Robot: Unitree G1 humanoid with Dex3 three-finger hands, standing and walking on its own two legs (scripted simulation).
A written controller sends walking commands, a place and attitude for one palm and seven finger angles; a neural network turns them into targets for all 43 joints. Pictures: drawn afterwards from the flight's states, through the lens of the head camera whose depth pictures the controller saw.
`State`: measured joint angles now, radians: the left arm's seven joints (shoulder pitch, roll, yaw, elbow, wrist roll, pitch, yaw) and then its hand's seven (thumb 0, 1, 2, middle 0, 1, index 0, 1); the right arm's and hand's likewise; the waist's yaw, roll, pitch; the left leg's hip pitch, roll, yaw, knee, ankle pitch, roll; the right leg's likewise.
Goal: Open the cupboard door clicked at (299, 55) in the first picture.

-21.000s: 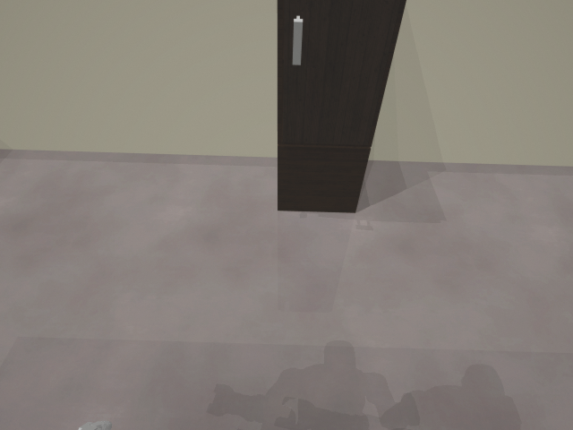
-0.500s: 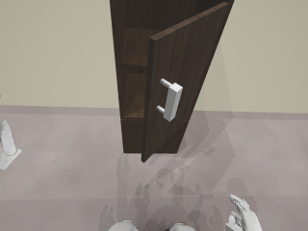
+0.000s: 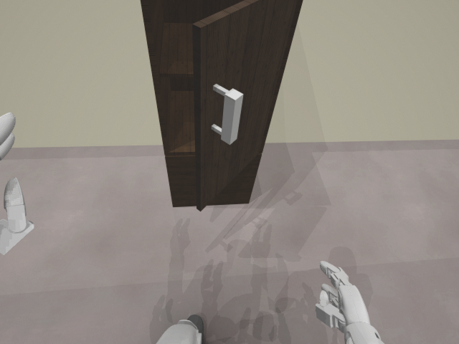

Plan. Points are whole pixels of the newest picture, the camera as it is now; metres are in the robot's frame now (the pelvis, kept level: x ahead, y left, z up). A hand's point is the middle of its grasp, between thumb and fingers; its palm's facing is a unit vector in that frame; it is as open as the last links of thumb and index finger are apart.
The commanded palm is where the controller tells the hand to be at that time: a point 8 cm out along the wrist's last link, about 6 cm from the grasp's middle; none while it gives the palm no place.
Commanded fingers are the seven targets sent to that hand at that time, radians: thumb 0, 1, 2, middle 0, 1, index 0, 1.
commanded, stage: stop stepping back and stand still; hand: left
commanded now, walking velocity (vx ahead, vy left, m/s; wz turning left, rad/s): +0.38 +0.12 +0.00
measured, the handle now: (223, 114) +0.55 +0.07 +0.07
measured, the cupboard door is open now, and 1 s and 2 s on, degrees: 46 46 46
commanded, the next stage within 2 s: let the arm hang, fingers relaxed in 1.20 s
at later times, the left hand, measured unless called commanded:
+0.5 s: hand out of the picture +0.15 +0.27 +0.18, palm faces +0.52 -0.75 -0.40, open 7.4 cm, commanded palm +0.09 +0.30 +0.19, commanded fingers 0.00 0.90 0.90 -0.20 -0.30 -0.20 -0.30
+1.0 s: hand out of the picture +0.09 +0.30 +0.16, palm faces +0.49 -0.77 -0.42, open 7.4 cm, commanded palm +0.03 +0.33 +0.19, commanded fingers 0.00 0.90 0.90 -0.20 -0.30 -0.20 -0.30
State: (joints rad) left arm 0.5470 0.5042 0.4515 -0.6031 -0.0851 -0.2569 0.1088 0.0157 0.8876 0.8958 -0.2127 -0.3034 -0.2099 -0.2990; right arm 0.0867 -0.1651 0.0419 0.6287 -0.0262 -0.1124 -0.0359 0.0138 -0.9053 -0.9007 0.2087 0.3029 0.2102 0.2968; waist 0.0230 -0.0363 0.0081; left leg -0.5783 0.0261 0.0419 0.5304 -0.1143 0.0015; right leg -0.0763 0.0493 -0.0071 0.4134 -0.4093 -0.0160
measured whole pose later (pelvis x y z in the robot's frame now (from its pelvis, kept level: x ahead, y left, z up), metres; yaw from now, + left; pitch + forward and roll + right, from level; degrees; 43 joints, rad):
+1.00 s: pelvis -0.09 +0.03 +0.01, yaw +3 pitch +0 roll -1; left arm 0.51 0.36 0.39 -0.42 -0.02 -0.19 0.14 0.02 0.89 0.90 -0.21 -0.30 -0.21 -0.30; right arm 0.22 -0.19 0.04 0.62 -0.01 -0.15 -0.08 0.02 -0.91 -0.90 0.21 0.30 0.21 0.30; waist 0.02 0.00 0.00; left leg -0.29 0.00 0.05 0.43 -0.14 0.03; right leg -0.15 -0.01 -0.02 0.41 -0.25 0.02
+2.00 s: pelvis -0.09 +0.01 +0.01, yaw +5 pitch -2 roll -1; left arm 0.29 0.24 0.02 1.16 0.00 0.01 0.02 0.01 0.91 0.90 -0.20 -0.30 -0.20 -0.30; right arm 0.21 -0.19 -0.01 1.14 -0.02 0.03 -0.01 0.01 -0.91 -0.90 0.20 0.30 0.21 0.30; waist 0.00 0.02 0.08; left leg -0.27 0.00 0.01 0.42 -0.13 0.02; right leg -0.13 -0.01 -0.07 0.42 -0.27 0.00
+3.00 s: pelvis -0.06 +0.01 +0.02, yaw +4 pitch -1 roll +0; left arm 0.17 0.26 0.01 1.14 0.00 -0.01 0.02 0.01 0.91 0.90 -0.20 -0.30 -0.20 -0.30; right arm 0.12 -0.25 0.00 1.15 -0.02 0.00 -0.01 0.01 -0.91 -0.90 0.20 0.30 0.21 0.30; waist -0.01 0.00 0.06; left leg -0.18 0.00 0.03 0.34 -0.14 0.01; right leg -0.03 -0.01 -0.05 0.31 -0.26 0.00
